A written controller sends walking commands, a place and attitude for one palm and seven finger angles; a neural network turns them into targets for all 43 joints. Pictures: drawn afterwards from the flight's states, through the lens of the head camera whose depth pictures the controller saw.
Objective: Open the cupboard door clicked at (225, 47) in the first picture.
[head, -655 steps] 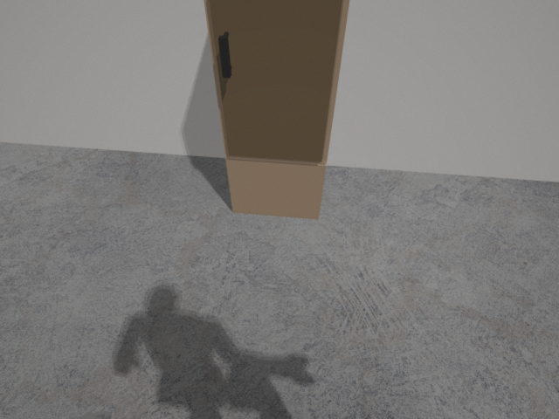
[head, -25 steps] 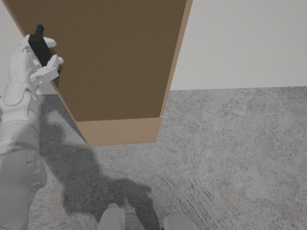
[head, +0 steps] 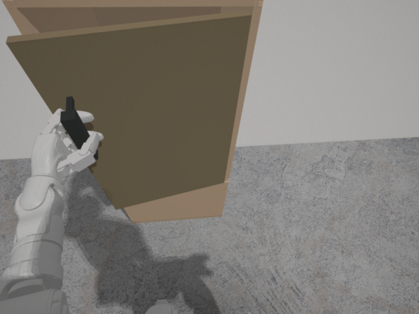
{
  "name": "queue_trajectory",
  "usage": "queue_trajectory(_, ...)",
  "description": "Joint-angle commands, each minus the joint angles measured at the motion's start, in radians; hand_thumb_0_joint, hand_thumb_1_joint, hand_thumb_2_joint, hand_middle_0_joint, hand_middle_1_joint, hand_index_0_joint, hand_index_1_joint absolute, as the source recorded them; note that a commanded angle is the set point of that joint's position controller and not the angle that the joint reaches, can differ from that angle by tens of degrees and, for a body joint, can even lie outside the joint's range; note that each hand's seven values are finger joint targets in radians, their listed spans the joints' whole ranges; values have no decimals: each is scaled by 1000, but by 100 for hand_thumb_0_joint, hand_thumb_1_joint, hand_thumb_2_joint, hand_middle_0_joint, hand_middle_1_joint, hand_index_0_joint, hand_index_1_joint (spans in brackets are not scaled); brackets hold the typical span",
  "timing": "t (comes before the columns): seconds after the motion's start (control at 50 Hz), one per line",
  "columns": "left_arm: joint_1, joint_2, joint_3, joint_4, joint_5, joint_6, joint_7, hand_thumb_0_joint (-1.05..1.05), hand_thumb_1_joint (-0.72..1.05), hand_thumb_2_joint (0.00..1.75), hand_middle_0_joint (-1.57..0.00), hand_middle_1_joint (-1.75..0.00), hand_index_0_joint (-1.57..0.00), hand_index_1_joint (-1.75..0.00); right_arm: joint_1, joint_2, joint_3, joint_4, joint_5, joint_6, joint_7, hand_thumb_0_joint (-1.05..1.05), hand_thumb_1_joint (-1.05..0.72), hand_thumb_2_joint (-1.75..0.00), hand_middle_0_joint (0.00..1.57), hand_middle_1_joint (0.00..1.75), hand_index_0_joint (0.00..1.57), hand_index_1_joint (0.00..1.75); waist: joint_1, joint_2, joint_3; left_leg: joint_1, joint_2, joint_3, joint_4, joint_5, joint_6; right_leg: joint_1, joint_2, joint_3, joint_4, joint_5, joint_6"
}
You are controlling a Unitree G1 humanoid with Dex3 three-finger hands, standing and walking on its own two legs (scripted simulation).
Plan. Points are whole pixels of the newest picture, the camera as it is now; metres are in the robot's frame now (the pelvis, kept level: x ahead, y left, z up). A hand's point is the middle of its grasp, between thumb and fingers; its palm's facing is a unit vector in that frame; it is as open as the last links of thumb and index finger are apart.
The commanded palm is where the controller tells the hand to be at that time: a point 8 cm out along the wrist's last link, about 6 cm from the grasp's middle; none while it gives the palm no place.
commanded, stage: pull the door open along its arc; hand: left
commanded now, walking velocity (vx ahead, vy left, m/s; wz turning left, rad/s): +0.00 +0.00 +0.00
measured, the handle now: (81, 129) +0.46 +0.24 +0.08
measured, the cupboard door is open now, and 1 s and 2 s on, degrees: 11 46 49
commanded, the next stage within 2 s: open thumb and fingers to let go in 0.50 s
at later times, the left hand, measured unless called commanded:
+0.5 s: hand (154, 220) +0.26 +0.09 +0.09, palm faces +0.45 -0.89 +0.00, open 6.4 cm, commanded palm +0.20 +0.12 +0.08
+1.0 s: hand (162, 225) +0.26 +0.07 +0.08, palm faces +0.45 -0.89 +0.01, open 10.1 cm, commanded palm +0.21 +0.12 +0.08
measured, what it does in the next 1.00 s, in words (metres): stands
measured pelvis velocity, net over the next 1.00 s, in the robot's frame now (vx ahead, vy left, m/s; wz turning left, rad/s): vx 0.00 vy -0.04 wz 0.09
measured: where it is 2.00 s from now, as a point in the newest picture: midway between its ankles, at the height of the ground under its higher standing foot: outside the picture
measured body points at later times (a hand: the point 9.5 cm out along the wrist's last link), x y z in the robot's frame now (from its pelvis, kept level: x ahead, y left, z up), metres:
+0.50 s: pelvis +0.00 -0.03 +0.01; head +0.00 -0.04 +0.46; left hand +0.23 +0.13 +0.09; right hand +0.21 -0.21 -0.07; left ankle +0.02 +0.12 -0.69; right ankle -0.04 -0.14 -0.69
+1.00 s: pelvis +0.00 -0.04 +0.01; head +0.00 -0.06 +0.46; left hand +0.23 +0.12 +0.08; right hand +0.18 -0.25 -0.09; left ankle +0.02 +0.12 -0.68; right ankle -0.04 -0.14 -0.69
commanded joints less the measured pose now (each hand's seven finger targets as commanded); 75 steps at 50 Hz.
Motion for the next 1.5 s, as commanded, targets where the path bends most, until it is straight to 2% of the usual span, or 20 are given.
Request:
queue_trajectory(0.0, 19, 52, 74, -373, -74, -17, 188, 0, 90, 90, -40, -135, -40, -135, -53, -103, -51, -148, -3, -83, 6, 0, -90, -90, 20, 30, 20, 30, 137, 19, -327, 336, -66, 21, -105, 452, 26, 140, 28, -100, -81, 570, -23)
queue_trajectory(0.08, 175, -88, -43, -562, 20, 2, 414, 0, 90, 90, -40, -135, -40, -135, -83, -92, -53, -144, -28, -104, 29, 0, -90, -90, 20, 30, 20, 30, 121, -43, -288, 347, -62, 13, -108, 441, 21, 154, 23, -112, -78, 551, -22)
queue_trajectory(0.2, 280, -314, -291, -786, 207, 50, 708, 0, 90, 90, -40, -135, -40, -135, -171, -63, -45, -162, -69, -78, 44, 0, -90, -90, 20, 30, 20, 30, 99, -38, -230, 368, -57, 0, -121, 373, 17, 147, 1, -112, -93, 472, -27)
queue_trajectory(0.24, 313, -391, -401, -827, 269, 81, 764, 0, 90, 90, -40, -135, -40, -135, -185, -57, -40, -175, -79, -61, 44, 0, -90, -90, 20, 30, 20, 30, 81, -32, -207, 380, -57, -5, -131, 337, 16, 137, -4, -115, -105, 435, -32)
queue_trajectory(0.28, 349, -404, -453, -835, 320, 106, 792, 0, 90, 90, -40, -135, -40, -135, -190, -59, -39, -179, -88, -40, 33, 0, -90, -90, 20, 30, 20, 30, 66, -91, -170, 367, -55, -11, -138, 295, 20, 139, -7, -106, -132, 405, -32)
queue_trajectory(0.36, 411, -508, -586, -904, 358, 116, 811, 0, 90, 90, -40, -135, -40, -135, -234, -32, -30, -201, -92, -25, 25, 0, -90, -90, 20, 30, 20, 30, 67, -66, -159, 389, -61, -12, -144, 263, 21, 151, -20, -103, -152, 385, -37)
queue_trajectory(0.44, 515, -548, -648, -936, 372, 105, 816, 0, 90, 90, -40, -135, -40, -135, -263, -19, -24, -209, -93, -31, 23, 0, -90, -90, 20, 30, 20, 30, 69, -92, -129, 383, -65, -14, -138, 243, 26, 163, -29, -94, -169, 382, -36)
queue_trajectory(0.5, 619, -538, -642, -962, 352, 103, 807, 0, 90, 90, -40, -135, -40, -135, -280, -12, -16, -217, -88, -37, 24, 0, -90, -90, 20, 30, 20, 30, 85, -95, -109, 374, -70, -12, -138, 231, 25, 189, -36, -85, -189, 396, -32)
queue_trajectory(0.56, 514, -513, -606, -953, 338, 95, 825, 0, 90, 90, -40, -135, -40, -135, -294, -10, -7, -202, -96, -41, 14, 0, -90, -90, 20, 30, 20, 30, 79, -97, -69, 350, -80, -15, -122, 193, 25, 157, -44, -68, -202, 361, -22)
queue_trajectory(0.58, 419, -488, -581, -928, 339, 92, 839, 0, 90, 90, -40, -135, -40, -135, -295, -11, -4, -182, -98, -41, 5, 0, -90, -90, 20, 30, 20, 30, 60, -131, -31, 334, -79, -22, -115, 166, 27, 127, -49, -56, -225, 302, -18)
queue_trajectory(0.64, 402, -461, -523, -870, 328, 72, 849, 0, 69, 81, -38, -133, -38, -133, -315, -6, -6, -161, -107, -43, -9, 0, -90, -90, 20, 30, 20, 30, 85, -143, -67, 315, -87, -18, -106, 140, 23, 134, -68, -15, -245, 250, -11)
queue_trajectory(0.72, 426, -460, -522, -859, 328, 57, 829, 0, 41, 69, -36, -130, -36, -130, -295, -8, -16, -154, -106, -47, -11, 0, -90, -90, 20, 30, 20, 30, 97, -140, -119, 328, -85, -14, -115, 182, 25, 175, -72, -11, -227, 359, -7)
queue_trajectory(0.82, 454, -457, -520, -868, 303, 46, 793, 0, 6, 54, -34, -126, -34, -126, -282, -16, -21, -159, -100, -45, -10, 0, -90, -90, 20, 30, 20, 30, 93, -139, -112, 331, -81, -12, -124, 197, 25, 190, -71, -22, -215, 416, -3)
queue_trajectory(0.98, 483, -461, -533, -890, 324, 34, 807, 0, -50, 30, -30, -120, -30, -120, -266, -19, -26, -169, -102, -56, -2, 0, -90, -90, 20, 30, 20, 30, 88, -141, -119, 330, -78, -9, -115, 212, 27, 173, -61, -37, -193, 422, -7)
queue_trajectory(1.02, 475, -462, -532, -908, 320, 27, 807, 0, -50, 30, -30, -120, -30, -120, -271, -17, -26, -171, -103, -57, -4, 0, -90, -90, 20, 30, 20, 30, 91, -140, -133, 327, -81, -7, -110, 211, 26, 176, -64, -33, -188, 427, -5)
queue_trajectory(1.14, 470, -478, -545, -911, 319, 31, 817, 0, -50, 30, -25, -90, -25, -90, -275, -15, -23, -173, -101, -56, -5, 0, -90, -90, 20, 30, 20, 30, 98, -98, -146, 341, -80, -6, -113, 219, 25, 163, -50, -54, -171, 385, -20)
queue_trajectory(1.18, 500, -481, -551, -896, 328, 44, 819, 0, -50, 30, -23, -80, -23, -80, -270, -16, -25, -178, -100, -54, -4, 0, -90, -90, 20, 30, 20, 30, 96, -135, -133, 337, -76, -9, -116, 227, 26, 165, -44, -64, -172, 385, -21)
queue_trajectory(1.26, 497, -495, -567, -929, 337, 57, 830, 0, -50, 30, -20, -60, -20, -60, -274, -12, -21, -186, -100, -48, -1, 0, -90, -90, 20, 30, 20, 30, 99, -97, -137, 346, -75, -6, -118, 245, 23, 160, -37, -78, -155, 387, -29)
queue_trajectory(1.38, 492, -497, -563, -925, 335, 87, 844, 0, -50, 30, -15, -30, -15, -30, -292, -9, -17, -191, -99, -39, -1, 0, -90, -90, 20, 30, 20, 30, 102, -110, -123, 338, -72, -15, -119, 228, 22, 149, -29, -87, -160, 337, -34)
queue_trajectory(1.48, 513, -534, -599, -946, 339, 104, 849, 0, -50, 30, -15, -30, -15, -30, -298, -6, -15, -201, -98, -36, 6, 0, -90, -90, 20, 30, 20, 30, 105, -79, -138, 353, -71, -21, -122, 239, 20, 145, -21, -100, -146, 329, -42)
